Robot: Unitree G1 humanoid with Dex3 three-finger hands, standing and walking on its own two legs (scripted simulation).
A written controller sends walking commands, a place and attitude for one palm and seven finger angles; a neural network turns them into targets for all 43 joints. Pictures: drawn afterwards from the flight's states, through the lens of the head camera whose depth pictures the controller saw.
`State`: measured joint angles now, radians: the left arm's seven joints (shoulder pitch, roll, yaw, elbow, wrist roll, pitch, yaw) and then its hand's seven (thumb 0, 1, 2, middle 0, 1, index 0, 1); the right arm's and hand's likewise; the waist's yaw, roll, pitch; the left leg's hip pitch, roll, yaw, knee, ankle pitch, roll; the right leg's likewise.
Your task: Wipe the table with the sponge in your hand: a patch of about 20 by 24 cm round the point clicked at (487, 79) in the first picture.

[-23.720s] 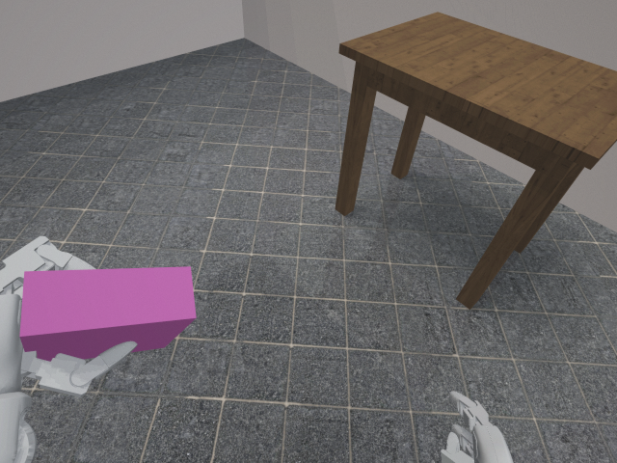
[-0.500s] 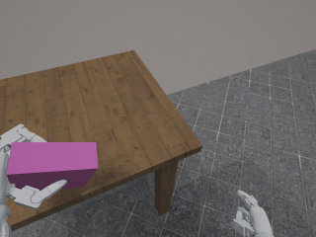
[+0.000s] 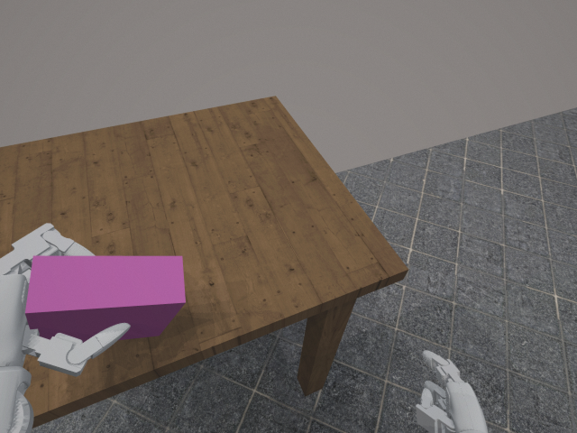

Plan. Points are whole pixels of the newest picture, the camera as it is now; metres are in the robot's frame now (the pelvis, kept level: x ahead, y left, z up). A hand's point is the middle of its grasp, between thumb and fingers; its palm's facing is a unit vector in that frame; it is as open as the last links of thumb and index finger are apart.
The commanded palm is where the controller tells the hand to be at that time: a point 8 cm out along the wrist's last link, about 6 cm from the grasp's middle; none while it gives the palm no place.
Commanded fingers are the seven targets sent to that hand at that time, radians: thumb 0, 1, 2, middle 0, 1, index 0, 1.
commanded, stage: come to a stop and stand still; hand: left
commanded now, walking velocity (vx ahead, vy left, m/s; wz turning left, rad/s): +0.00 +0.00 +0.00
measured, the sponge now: (130, 302) +0.23 +0.20 +0.12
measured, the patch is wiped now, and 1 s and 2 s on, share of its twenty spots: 0.00 0.00 0.00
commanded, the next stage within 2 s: look again from close up in 0.54 s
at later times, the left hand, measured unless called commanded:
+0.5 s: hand (45, 284) +0.23 +0.28 +0.15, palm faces +0.33 -0.86 -0.39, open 9.6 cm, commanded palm +0.17 +0.32 +0.17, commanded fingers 0.00 0.10 1.30 -1.20 -1.60 -1.20 -1.60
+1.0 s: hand (106, 286) +0.24 +0.23 +0.13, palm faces +0.21 -0.89 -0.40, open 9.6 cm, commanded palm +0.18 +0.28 +0.17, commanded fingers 0.00 0.10 1.30 -1.20 -1.60 -1.20 -1.60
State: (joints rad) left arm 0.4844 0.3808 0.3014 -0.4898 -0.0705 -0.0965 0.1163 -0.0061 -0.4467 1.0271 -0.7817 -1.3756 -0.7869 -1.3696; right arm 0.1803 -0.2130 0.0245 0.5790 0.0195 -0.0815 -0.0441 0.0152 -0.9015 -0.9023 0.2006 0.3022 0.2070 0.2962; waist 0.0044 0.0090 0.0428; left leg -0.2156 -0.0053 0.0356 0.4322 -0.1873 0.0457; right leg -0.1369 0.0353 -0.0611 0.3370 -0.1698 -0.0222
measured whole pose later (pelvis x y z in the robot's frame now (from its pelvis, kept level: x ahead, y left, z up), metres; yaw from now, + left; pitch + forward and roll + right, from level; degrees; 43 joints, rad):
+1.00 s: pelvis +0.01 +0.01 +0.00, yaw -2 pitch +0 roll -1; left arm 0.45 0.37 0.28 -0.42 -0.01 -0.24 0.05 -0.01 -0.45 1.03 -0.78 -1.37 -0.79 -1.37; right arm 0.24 -0.21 0.01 0.58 0.01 -0.14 -0.02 0.01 -0.90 -0.90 0.20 0.30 0.21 0.30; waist 0.01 -0.03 0.05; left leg -0.26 -0.01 0.07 0.47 -0.23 0.06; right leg -0.20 0.03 -0.02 0.41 -0.22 -0.01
